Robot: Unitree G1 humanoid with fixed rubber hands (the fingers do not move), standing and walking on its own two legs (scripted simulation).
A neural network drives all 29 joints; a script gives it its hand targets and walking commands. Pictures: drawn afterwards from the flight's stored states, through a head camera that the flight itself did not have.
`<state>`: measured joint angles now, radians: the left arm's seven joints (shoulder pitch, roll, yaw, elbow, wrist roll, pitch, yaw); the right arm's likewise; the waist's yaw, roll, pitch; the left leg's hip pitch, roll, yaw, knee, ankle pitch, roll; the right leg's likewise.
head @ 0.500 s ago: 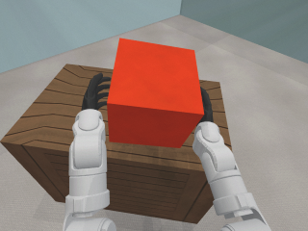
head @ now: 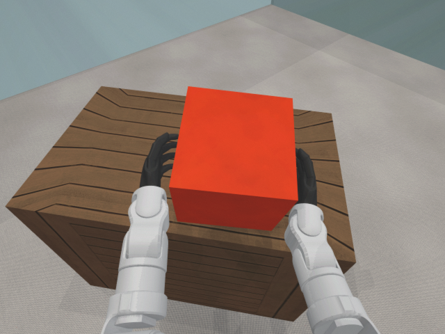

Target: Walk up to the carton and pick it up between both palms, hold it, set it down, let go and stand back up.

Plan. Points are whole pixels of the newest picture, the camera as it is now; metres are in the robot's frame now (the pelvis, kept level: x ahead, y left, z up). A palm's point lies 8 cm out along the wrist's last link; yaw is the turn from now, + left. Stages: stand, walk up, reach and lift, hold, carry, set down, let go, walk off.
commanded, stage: set down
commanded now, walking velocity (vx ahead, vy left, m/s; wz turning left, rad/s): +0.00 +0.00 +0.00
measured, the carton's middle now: (232, 162) +0.38 -0.01 +0.12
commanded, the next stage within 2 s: none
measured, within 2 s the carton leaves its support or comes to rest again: neither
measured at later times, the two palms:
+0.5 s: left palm (157, 177) +0.38 +0.12 +0.08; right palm (299, 193) +0.35 -0.14 +0.06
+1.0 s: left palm (163, 174) +0.40 +0.12 +0.06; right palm (297, 188) +0.37 -0.14 +0.04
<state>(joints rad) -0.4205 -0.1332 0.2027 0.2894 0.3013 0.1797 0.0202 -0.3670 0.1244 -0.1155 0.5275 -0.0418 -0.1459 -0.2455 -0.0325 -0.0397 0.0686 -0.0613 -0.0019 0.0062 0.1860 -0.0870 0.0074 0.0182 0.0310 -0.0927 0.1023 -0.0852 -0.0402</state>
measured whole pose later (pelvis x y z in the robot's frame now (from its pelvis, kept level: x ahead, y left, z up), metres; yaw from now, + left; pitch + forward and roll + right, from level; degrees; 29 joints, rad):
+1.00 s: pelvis +0.00 +0.00 +0.00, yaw +0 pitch +12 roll +0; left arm -0.72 -0.11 0.50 0.92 0.40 -0.16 0.02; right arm -0.62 0.19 -0.54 0.86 -0.45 -0.24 -0.18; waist -0.04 0.02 -0.13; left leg -0.34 -0.01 0.00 0.15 -0.02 0.01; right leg -0.27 0.03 -0.09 0.09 -0.04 -0.04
